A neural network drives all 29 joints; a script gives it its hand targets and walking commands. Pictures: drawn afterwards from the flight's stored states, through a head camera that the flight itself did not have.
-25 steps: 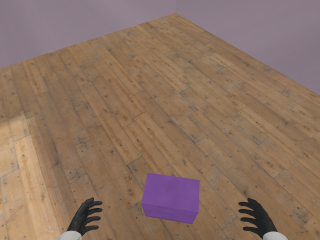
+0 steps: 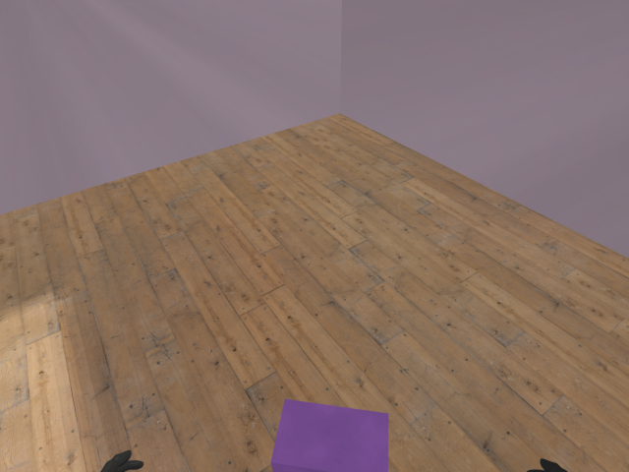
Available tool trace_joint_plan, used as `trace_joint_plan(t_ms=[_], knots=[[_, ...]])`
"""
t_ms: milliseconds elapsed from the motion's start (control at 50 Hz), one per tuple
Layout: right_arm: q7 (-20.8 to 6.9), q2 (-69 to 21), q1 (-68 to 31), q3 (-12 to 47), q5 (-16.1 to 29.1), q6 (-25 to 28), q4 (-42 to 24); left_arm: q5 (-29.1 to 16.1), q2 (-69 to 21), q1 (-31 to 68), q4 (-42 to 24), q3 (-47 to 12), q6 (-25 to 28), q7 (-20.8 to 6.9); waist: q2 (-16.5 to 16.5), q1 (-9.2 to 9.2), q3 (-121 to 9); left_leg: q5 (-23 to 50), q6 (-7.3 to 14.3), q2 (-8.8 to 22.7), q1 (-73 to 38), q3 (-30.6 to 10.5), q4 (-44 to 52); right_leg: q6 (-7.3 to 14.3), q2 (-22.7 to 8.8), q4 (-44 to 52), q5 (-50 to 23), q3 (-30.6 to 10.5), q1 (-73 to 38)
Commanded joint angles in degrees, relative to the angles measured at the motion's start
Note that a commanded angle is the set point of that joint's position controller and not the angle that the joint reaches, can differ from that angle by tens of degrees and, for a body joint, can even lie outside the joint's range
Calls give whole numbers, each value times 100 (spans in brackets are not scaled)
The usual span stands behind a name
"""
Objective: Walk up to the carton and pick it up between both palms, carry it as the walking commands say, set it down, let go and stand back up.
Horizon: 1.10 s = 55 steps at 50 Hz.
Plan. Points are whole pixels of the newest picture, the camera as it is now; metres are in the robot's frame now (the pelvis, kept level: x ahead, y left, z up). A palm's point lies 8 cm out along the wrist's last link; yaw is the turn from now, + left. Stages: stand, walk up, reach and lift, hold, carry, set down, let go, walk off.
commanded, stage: stand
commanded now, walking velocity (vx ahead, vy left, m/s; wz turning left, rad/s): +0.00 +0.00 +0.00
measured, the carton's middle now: (332, 458) +0.40 +0.00 -0.64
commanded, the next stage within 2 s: none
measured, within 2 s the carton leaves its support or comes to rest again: neither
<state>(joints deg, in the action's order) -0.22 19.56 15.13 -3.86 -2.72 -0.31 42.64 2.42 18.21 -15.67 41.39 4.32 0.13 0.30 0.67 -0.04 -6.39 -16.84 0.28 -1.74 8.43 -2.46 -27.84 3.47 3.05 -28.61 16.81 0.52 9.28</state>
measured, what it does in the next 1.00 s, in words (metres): stands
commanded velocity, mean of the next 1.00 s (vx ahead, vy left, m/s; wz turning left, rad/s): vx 0.00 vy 0.00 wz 0.00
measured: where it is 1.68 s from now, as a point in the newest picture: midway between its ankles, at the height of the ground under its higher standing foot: outside the picture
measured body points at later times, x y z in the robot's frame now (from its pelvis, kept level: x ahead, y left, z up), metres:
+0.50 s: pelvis -0.03 +0.01 +0.00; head -0.07 +0.01 +0.45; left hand +0.05 +0.30 -0.11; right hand +0.05 -0.29 -0.11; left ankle -0.02 +0.12 -0.74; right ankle -0.01 -0.08 -0.74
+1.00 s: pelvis -0.04 +0.02 +0.01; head -0.08 +0.02 +0.46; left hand +0.02 +0.33 -0.11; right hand +0.04 -0.28 -0.12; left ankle -0.02 +0.12 -0.74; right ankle -0.01 -0.08 -0.74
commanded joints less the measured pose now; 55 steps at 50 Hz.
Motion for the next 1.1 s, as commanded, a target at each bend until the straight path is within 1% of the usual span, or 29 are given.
trace_joint_plan(t_ms=[0, 20, 40, 100, 120, 160, 180, 200, 240, 280, 300, 380, 460, 500, 540, 560, 580, 620, 640, 660, 700, 740, 800, 860, 920, 940, 1000, 1020, 1080], knots=[[36, 705, -580, -136, 15, 286, -413, 0, 921, 480, -448, 237, 220, 9, -115, -9, 521, 800, 125, 500, 335, -537, 501, -110, -822, 860, -928, -1006, 276], [18, 700, -462, -123, 17, 284, -354, -9, 1006, 425, -391, 242, 241, 18, -133, 7, 495, 736, 113, 482, 320, -545, 490, -113, -858, 959, -727, -1100, 227], [29, 772, -524, -122, 35, 286, -318, -19, 985, 535, -390, 230, 263, 9, -404, -17, 500, 660, 136, 458, 347, -587, 527, -142, -808, 1010, -491, -1026, 229], [39, 883, -421, -90, 13, 286, -82, -24, 976, 478, -243, 153, 229, 6, -344, -36, 492, 484, 124, 481, 257, -584, 598, -153, -797, 1110, -95, -1040, 295], [40, 903, -454, -80, 9, 305, -97, -23, 1086, 430, -162, 177, 254, -5, -119, -45, 696, 374, 120, 492, 411, -623, 645, -154, -772, 1142, -77, -1100, 323], [57, 980, -382, -79, 36, 306, 51, 14, 994, 474, -63, 106, 282, -14, -286, 17, 701, 320, 156, 505, 418, -679, 670, -136, -822, 1217, 54, -1094, 372], [52, 1019, -458, -60, 29, 332, 68, -21, 1036, 535, -64, 109, 297, -21, -98, -31, 739, 293, 124, 501, 497, -679, 723, -138, -793, 1143, -22, -1074, 360], [30, 927, -463, 7, 38, 346, 87, -36, 1104, 564, -17, 152, 317, -12, -259, -19, 668, 233, 148, 504, 484, -644, 712, -132, -812, 1169, 89, -1139, 356], [35, 1068, -462, -27, 7, 366, 228, -44, 1090, 554, 89, 117, 307, -50, -135, -43, 807, 128, 167, 530, 451, -708, 688, -104, -835, 1206, 342, -1186, 564], [32, 953, -438, 46, 20, 356, 302, -55, 1135, 434, 229, 101, 283, -35, 20, -59, 608, 183, 170, 550, 421, -684, 742, -116, -837, 1175, 120, -1169, 300], [34, 1044, -249, 51, 67, 391, 349, -61, 1235, 371, 313, 103, 310, -18, -107, 25, 692, 256, 160, 540, 434, -729, 782, -128, -801, 1117, 39, -1126, 296], [80, 1120, -452, 76, 71, 413, 546, -104, 1131, 437, 511, 15, 294, -13, -181, -83, 587, 405, 191, 617, 424, -782, 796, -120, -821, 1037, -342, -1126, 226], [79, 1145, -504, 111, 111, 455, 659, -108, 1173, 374, 657, 23, 319, -20, 128, -83, 560, 721, 196, 652, 335, -799, 822, -100, -830, 939, -870, -1081, 98], [81, 1148, -504, 143, 151, 432, 716, -118, 1138, 405, 715, -11, 293, -26, 31, -65, 493, 853, 190, 680, 314, -757, 855, -98, -848, 943, -932, -1067, 15], [95, 1096, -531, 173, 157, 404, 838, -127, 1195, 525, 774, -21, 295, -21, -227, -55, 662, 865, 166, 699, 317, -813, 928, -148, -831, 915, -882, -1025, 114], [98, 1163, -587, 149, 143, 404, 869, -151, 1110, 441, 827, -43, 290, -24, -16, -137, 621, 709, 196, 685, 317, -807, 933, -147, -855, 939, -772, -1043, 65], [90, 1076, -505, 197, 151, 390, 876, -136, 1138, 367, 889, -63, 277, -20, -171, -64, 593, 773, 188, 682, 265, -811, 961, -134, -823, 968, -744, -968, 74], [105, 1186, -606, 180, 130, 408, 955, -152, 1135, 457, 972, -58, 266, -17, 21, -97, 667, 364, 207, 696, 381, -895, 1072, -165, -833, 1011, -567, -1021, 47], [101, 1165, -642, 172, 163, 401, 948, -128, 1112, 439, 995, -92, 264, -16, -165, -49, 782, 231, 211, 696, 405, -960, 1161, -147, -805, 1061, -424, -961, 189], [108, 1223, -758, 170, 129, 406, 948, -129, 1261, 485, 1000, -65, 267, -15, 28, -126, 750, 186, 206, 696, 435, -952, 1152, -137, -828, 1042, -349, -1001, 94], [95, 1194, -700, 188, 142, 401, 979, -113, 1243, 609, 1055, -82, 248, -8, -135, -7, 806, 299, 192, 679, 336, -871, 1090, -173, -837, 1142, -322, -1022, 200], [85, 1162, -626, 227, 138, 372, 1121, -148, 1217, 448, 1140, -114, 265, -2, -4, -75, 827, 316, 216, 705, 406, -875, 1153, -156, -859, 1076, -358, -1006, 142], [75, 1132, -652, 220, 191, 379, 1144, -125, 1342, 510, 1247, -123, 281, 16, -284, 2, 860, 433, 235, 668, 294, -915, 1149, -147, -903, 1178, -328, -1067, 211], [107, 1268, -791, 215, 142, 382, 1222, -179, 1267, 450, 1266, -142, 237, 14, 147, -82, 708, 308, 217, 693, 249, -941, 1216, -171, -875, 1079, -464, -953, 80], [114, 1210, -808, 248, 162, 348, 1286, -148, 1308, 610, 1337, -144, 248, -21, -201, -108, 871, 278, 219, 732, 382, -929, 1321, -187, -867, 1115, -427, -959, 49], [93, 1257, -755, 232, 207, 368, 1304, -146, 1157, 579, 1342, -192, 253, -33, -89, -21, 852, 242, 216, 700, 313, -978, 1315, -170, -865, 1112, -366, -924, 182], [97, 1246, -818, 236, 162, 361, 1395, -158, 1317, 580, 1461, -158, 260, -11, 7, -93, 794, 66, 198, 718, 370, -950, 1365, -162, -876, 1103, -368, -978, 67], [94, 1303, -730, 230, 168, 353, 1408, -126, 1387, 575, 1491, -135, 253, 2, -46, 0, 825, 133, 211, 709, 318, -967, 1375, -163, -878, 1154, -312, -980, 98], [76, 1202, -824, 256, 190, 329, 1448, -165, 1318, 523, 1526, -190, 278, 9, -130, -92, 814, 234, 214, 712, 302, -921, 1347, -183, -907, 1190, -446, -979, 10]])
